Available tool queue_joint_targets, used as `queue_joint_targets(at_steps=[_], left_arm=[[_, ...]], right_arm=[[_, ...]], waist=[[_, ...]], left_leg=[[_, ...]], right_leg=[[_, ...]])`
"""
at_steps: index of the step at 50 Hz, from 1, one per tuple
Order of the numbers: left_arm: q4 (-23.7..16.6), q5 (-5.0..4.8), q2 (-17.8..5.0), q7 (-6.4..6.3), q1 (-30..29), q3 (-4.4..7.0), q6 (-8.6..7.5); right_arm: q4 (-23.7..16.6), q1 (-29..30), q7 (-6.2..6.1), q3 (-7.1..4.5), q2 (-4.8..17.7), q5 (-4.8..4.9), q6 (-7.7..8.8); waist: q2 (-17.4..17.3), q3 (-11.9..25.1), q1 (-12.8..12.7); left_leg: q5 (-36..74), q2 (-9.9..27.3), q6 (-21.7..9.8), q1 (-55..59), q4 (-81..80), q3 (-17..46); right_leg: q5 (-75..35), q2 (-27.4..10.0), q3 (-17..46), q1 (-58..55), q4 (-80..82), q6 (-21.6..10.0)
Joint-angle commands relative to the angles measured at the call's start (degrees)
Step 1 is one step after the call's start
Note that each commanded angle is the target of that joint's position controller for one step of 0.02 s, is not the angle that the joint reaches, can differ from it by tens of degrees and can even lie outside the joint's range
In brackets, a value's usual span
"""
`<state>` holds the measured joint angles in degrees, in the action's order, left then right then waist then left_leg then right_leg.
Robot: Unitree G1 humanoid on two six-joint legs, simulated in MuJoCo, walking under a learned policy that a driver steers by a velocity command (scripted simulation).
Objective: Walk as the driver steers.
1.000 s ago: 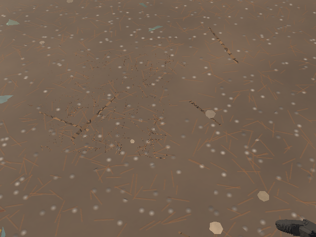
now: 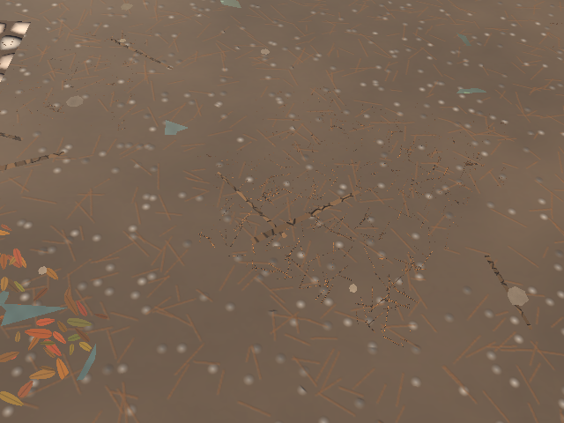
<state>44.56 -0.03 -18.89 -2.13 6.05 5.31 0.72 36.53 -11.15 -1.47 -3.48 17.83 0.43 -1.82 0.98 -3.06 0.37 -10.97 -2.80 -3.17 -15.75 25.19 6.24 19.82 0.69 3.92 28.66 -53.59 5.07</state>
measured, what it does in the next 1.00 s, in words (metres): steps on the spot, turning left: right foot, then left foot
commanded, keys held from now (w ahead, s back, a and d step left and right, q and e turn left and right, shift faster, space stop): q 0.96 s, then w+q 0.04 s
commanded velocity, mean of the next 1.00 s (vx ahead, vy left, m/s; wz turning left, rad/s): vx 0.00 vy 0.00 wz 0.60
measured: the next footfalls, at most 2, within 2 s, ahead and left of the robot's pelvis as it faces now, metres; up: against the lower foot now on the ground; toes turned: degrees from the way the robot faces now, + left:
right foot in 0.22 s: +0.07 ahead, -0.14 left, +0.00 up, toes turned +14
left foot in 0.64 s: +0.00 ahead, +0.12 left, +0.00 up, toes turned +25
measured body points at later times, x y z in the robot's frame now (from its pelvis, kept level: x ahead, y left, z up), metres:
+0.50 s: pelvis +0.00 -0.03 +0.00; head +0.05 -0.03 +0.44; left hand +0.06 +0.28 -0.10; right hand +0.22 -0.27 -0.11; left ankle -0.04 +0.10 -0.69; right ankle +0.03 -0.15 -0.75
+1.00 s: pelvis +0.00 +0.02 +0.00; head +0.02 +0.06 +0.44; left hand -0.03 +0.35 -0.11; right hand +0.29 -0.13 -0.07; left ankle -0.04 +0.10 -0.75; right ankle +0.11 -0.11 -0.71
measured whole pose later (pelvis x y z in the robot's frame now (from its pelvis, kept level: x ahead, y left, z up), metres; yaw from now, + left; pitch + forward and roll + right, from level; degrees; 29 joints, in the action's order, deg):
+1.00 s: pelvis +0.00 +0.02 +0.00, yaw +36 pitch +1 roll -2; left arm 42.0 -0.3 -18.6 -0.8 5.6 4.4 0.4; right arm 33.6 -10.8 -1.3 -3.5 18.7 0.4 -2.1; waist 0.6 -3.3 0.8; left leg -12.1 -4.9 -3.1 -15.9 27.3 9.7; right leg 20.1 1.2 5.4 24.4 -44.7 4.9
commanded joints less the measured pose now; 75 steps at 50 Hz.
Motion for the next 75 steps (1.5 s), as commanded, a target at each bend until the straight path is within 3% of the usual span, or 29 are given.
queue_joint_targets(at_steps=[1, 7, 10, 11, 12, 13, 14, 16, 19, 23, 30, 31, 32, 33, 34, 35, 37, 48, 54, 55, 56, 57, 58, 59, 61, 64, 68, 73, 75], left_arm=[[-4.1, -0.16, -3.7, 0.36, -2.4, 0.53, -1.13], [-4.3, -0.78, -4.8, 1.67, -1.0, 0.77, -2.45], [-3.0, -0.44, -6.0, 2.02, 3.7, 1.48, -3.05], [-3.5, 0.50, -9.6, 1.63, 4.5, 2.17, -2.72], [-3.2, 2.01, -12.9, 1.62, 3.0, 2.67, -2.18], [-4.7, 2.08, -9.4, 1.53, 1.1, 1.82, -2.36], [-5.6, 1.59, -6.4, 1.18, -1.5, 0.85, -2.34], [-5.9, 0.12, -4.6, 0.61, -3.8, 0.17, -2.02], [-5.3, 0.59, -5.3, -0.16, -0.8, 0.07, -1.10], [-5.2, 0.60, -7.9, 0.00, 0.9, 0.96, -0.27], [-4.7, -1.90, -10.1, 1.60, -1.1, 1.81, -0.31], [-3.7, -2.05, -8.3, 1.74, 1.1, 1.37, -0.58], [-3.4, -0.32, -5.3, 1.96, 3.5, 0.57, -0.78], [-7.1, 2.18, -2.4, 1.69, 0.5, -0.73, -0.89], [-7.8, 1.14, -5.4, 1.08, -3.8, 0.21, -0.88], [-7.7, -0.14, -6.5, 0.94, -3.9, 0.66, -0.64], [-6.2, 0.21, -7.3, 0.31, -2.2, 1.22, -0.33], [-6.8, -0.17, -4.8, 1.16, -2.8, 0.30, -1.09], [-6.8, -1.58, -4.8, 2.65, 0.8, 0.69, -3.72], [-5.8, -1.44, -5.0, 2.57, 3.7, 1.00, -4.24], [-5.4, -0.45, -7.4, 2.15, 6.8, 1.57, -4.42], [-5.1, 1.22, -12.3, 1.89, 9.3, 2.17, -4.24], [-5.0, 2.00, -12.2, 2.35, 8.0, 2.39, -4.66], [-6.1, 1.39, -8.7, 1.98, 4.6, 1.35, -4.70], [-7.1, 0.19, -5.3, 1.05, 1.4, 0.20, -3.89], [-6.5, 0.39, -6.4, 0.10, 3.4, 0.27, -2.84], [-5.7, 0.06, -8.4, -0.09, 5.1, 0.93, -1.16], [-5.3, -1.82, -10.7, 1.10, 4.4, 1.69, -1.05], [-5.2, -3.04, -10.2, 1.47, 3.1, 1.57, -1.70]], right_arm=[[-4.0, 0.6, -0.55, -3.23, 10.9, 0.01, 0.28], [-4.8, 2.4, 0.10, -3.41, 11.0, 0.45, -0.47], [-5.3, 4.1, -0.30, -2.96, 9.4, 1.41, -0.90], [-5.2, 1.2, -0.20, -2.17, 6.5, 0.69, -0.82], [-6.6, -0.1, -0.20, -2.42, 6.8, 1.11, -0.47], [-5.2, -1.7, -0.29, -3.92, 11.8, 0.01, -0.13], [-4.0, -2.1, -0.10, -4.82, 13.4, 0.49, -0.32], [-2.6, -2.8, -0.23, -4.52, 10.7, 0.40, -1.43], [-4.4, 0.3, 0.35, -3.33, 7.4, 1.28, -1.57], [-6.5, 3.3, 1.05, -2.25, 5.7, 0.75, -1.33], [-6.2, -1.7, 2.34, -2.82, 6.4, 0.77, -2.07], [-5.5, -3.9, 2.00, -3.49, 7.6, 0.58, -2.06], [-5.5, -6.3, 1.25, -4.96, 12.4, 0.72, -1.83], [-7.5, -5.9, 0.94, -5.65, 18.3, -0.41, -1.01], [-7.3, -7.3, 1.67, -4.80, 14.8, -1.90, 0.54], [-6.7, -4.9, 1.77, -4.04, 13.0, -1.79, 1.58], [-6.8, 0.6, 1.10, -3.26, 10.3, 0.14, 1.77], [-6.7, 0.9, -0.10, -3.26, 11.5, -0.12, 0.39], [-6.2, 1.8, 0.46, -2.60, 10.3, 0.73, 0.30], [-6.2, 2.4, 0.29, -2.19, 9.1, 0.84, 0.38], [-6.4, 1.8, 0.16, -1.18, 5.8, 0.50, 0.60], [-8.0, 0.3, 0.07, -0.66, 3.4, 0.57, 0.97], [-9.5, 2.7, -0.15, -2.13, 8.6, 0.02, 1.59], [-8.4, 2.1, -0.10, -3.23, 11.4, 0.03, 1.43], [-6.3, -0.5, 0.04, -3.67, 10.4, 0.26, 0.41], [-7.5, 1.9, 0.99, -2.48, 6.3, 0.99, 0.04], [-9.2, 5.3, 2.36, -1.25, 3.5, 0.77, 0.07], [-9.8, 5.4, 3.67, -2.02, 5.1, 0.79, -0.17], [-8.5, 0.1, 3.56, -3.33, 6.8, 0.51, -0.36]], waist=[[-9.5, 7.3, 0.9], [-10.8, 7.5, 0.7], [-8.7, 8.5, -2.0], [0.8, 10.4, -0.3], [15.1, 6.7, 1.8], [10.5, 6.4, 1.0], [7.3, 5.6, 1.8], [6.3, 3.7, 1.6], [7.7, 3.2, -0.8], [8.4, 5.4, -3.0], [8.2, 6.2, 0.4], [5.6, 6.8, 1.1], [-6.1, 8.0, 0.9], [-20.2, 8.0, 0.5], [-12.8, 11.4, 4.7], [-10.6, 8.9, 2.8], [-7.8, 5.9, 0.4], [-9.6, 6.2, 1.1], [-10.4, 4.6, -1.3], [-9.0, 4.7, -3.0], [-3.4, 6.7, -3.8], [8.7, 6.7, -2.1], [9.7, 1.8, -2.1], [7.0, 0.0, -0.9], [7.1, 0.2, -0.2], [7.3, 0.8, -1.8], [7.1, 3.0, -3.8], [7.7, 3.8, -2.9], [5.9, 6.5, 0.8]], left_leg=[[12.8, 13.1, -9.8, 8.9, -5.0, 15.5], [15.3, 12.1, -9.3, 7.4, -2.7, 23.0], [10.0, 7.7, -4.6, 3.2, 2.0, 22.2], [-5.3, 2.8, -1.3, -3.3, 11.6, 15.9], [-24.8, -6.2, 2.2, -15.1, 21.6, 4.7], [-25.9, -1.8, 4.9, -16.2, 34.6, 4.3], [-22.1, -0.7, 5.7, -15.9, 39.3, 3.8], [-15.7, 0.1, 7.7, -18.2, 43.9, 2.5], [-12.3, 1.5, 9.2, -19.5, 40.0, -1.7], [-12.7, 4.7, 9.6, -16.1, 28.6, -4.4], [-2.9, 3.2, 4.3, 0.1, 4.8, -10.4], [3.1, 2.2, 2.3, 6.4, -0.8, -9.3], [20.6, 9.6, -1.2, 16.5, -3.8, 2.4], [35.0, 24.4, -13.1, 19.5, -3.6, 23.9], [30.7, 25.3, -18.0, 16.4, -5.3, 24.5], [25.5, 22.1, -15.4, 14.0, -5.8, 19.0], [18.3, 16.8, -10.0, 11.3, -5.8, 13.6], [10.8, 12.6, -10.2, 7.4, -4.5, 18.2], [-20.0, 8.4, -8.4, -0.3, -6.1, 25.0], [-21.9, 6.4, -6.6, -4.0, -3.5, 23.6], [-24.8, 2.5, -3.0, -10.7, 6.7, 18.6], [-26.3, -5.7, 0.7, -21.2, 21.5, 5.6], [-24.4, -1.6, 2.7, -26.1, 30.0, 4.7], [-20.2, 1.0, 4.0, -25.8, 34.5, 4.3], [-14.3, 2.1, 6.6, -25.5, 38.4, 2.4], [-9.4, 3.3, 8.8, -24.3, 37.4, -2.3], [-5.9, 5.1, 8.9, -20.7, 26.6, -5.6], [-4.1, 3.8, 5.2, -10.8, 13.5, -9.5], [1.2, 1.2, 2.0, -1.4, 3.6, -10.9]], right_leg=[[-0.5, 0.4, 1.4, 1.0, 7.1, 0.6], [0.6, 2.1, 2.0, -6.9, 18.6, -1.0], [-13.2, -0.9, 2.1, -18.9, 34.4, -3.6], [-18.7, -11.7, 11.2, -25.8, 35.8, -7.7], [-29.0, -21.0, 23.8, -25.2, 37.0, -17.3], [-29.3, -24.4, 24.2, -22.5, 36.8, -21.4], [-27.1, -21.0, 18.4, -20.9, 36.1, -19.7], [-23.0, -15.8, 10.7, -21.3, 35.4, -16.4], [-25.7, -13.9, 4.8, -23.9, 36.0, -17.2], [-28.7, -16.5, 2.4, -28.0, 35.4, -18.4], [-28.2, -17.6, -3.4, -23.0, 28.9, -14.2], [-23.0, -15.7, -5.9, -19.4, 24.0, -11.0], [-8.9, -10.9, -11.3, -8.9, 11.1, -5.5], [18.5, -1.9, -10.7, 7.4, -3.2, -0.9], [20.3, -1.5, -1.8, 8.0, -13.0, -0.9], [15.8, -2.7, -0.3, 8.3, -15.3, -1.9], [7.1, -4.0, 0.5, 8.2, -11.7, -2.1], [0.6, 0.7, 1.4, -1.3, 8.6, 0.2], [-2.3, 1.7, 0.0, -14.4, 26.2, -4.0], [-6.1, 0.5, -0.2, -21.0, 32.0, -5.3], [-4.7, -7.6, 6.9, -30.0, 34.1, -8.2], [-1.4, -19.1, 23.1, -33.3, 37.9, -14.8], [-3.3, -24.8, 30.9, -27.0, 39.9, -20.0], [-6.8, -22.5, 24.8, -25.1, 39.2, -19.5], [-11.9, -16.6, 14.0, -25.6, 38.2, -15.7], [-30.1, -14.5, 3.8, -25.3, 37.7, -16.0], [-35.0, -15.1, -1.9, -28.1, 36.5, -16.6], [-38.1, -16.7, -5.7, -26.6, 32.1, -14.5], [-43.5, -15.1, -8.7, -25.6, 22.3, -12.0]])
